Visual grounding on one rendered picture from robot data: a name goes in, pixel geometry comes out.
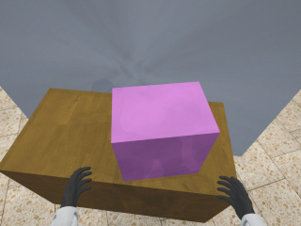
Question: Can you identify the right robot hand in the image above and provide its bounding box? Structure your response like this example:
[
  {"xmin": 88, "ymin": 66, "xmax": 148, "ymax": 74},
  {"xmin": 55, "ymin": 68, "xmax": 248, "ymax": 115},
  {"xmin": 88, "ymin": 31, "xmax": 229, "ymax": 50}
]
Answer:
[{"xmin": 217, "ymin": 175, "xmax": 255, "ymax": 220}]

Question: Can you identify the carton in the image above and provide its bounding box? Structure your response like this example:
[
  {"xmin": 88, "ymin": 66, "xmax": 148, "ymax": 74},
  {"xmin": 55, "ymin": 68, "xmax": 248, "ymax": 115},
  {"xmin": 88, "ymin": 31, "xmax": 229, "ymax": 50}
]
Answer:
[{"xmin": 111, "ymin": 81, "xmax": 220, "ymax": 182}]

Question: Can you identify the robot left forearm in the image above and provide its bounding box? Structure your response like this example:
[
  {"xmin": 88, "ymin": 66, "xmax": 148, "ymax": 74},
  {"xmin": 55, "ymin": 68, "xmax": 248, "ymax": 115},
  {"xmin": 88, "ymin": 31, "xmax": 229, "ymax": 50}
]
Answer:
[{"xmin": 50, "ymin": 206, "xmax": 79, "ymax": 226}]

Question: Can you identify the pedestal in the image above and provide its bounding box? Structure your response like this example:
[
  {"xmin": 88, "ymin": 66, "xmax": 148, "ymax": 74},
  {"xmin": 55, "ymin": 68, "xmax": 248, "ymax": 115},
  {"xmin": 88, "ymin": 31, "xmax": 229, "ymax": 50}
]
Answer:
[{"xmin": 0, "ymin": 88, "xmax": 238, "ymax": 223}]

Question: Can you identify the left robot hand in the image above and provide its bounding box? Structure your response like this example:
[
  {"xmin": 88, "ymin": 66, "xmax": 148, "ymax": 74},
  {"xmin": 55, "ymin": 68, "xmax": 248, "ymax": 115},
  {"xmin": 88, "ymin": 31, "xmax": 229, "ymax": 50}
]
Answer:
[{"xmin": 60, "ymin": 167, "xmax": 92, "ymax": 208}]

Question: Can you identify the robot right forearm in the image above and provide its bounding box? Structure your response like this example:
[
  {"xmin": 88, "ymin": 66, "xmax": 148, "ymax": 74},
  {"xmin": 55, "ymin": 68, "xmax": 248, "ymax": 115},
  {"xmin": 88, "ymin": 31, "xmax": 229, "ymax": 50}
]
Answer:
[{"xmin": 240, "ymin": 213, "xmax": 266, "ymax": 226}]

